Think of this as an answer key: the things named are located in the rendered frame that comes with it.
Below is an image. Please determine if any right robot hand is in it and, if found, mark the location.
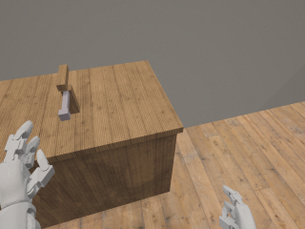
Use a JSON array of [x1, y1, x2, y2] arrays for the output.
[[219, 185, 256, 229]]

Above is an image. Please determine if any tap lever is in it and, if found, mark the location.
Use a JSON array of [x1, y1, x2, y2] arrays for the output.
[[58, 91, 71, 121]]

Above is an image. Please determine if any counter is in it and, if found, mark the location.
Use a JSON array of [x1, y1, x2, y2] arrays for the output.
[[0, 60, 184, 229]]

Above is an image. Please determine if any left robot forearm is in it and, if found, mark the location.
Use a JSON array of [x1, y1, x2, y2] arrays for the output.
[[0, 201, 41, 229]]

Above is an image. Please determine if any left robot hand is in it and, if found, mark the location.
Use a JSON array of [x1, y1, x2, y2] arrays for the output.
[[0, 120, 55, 210]]

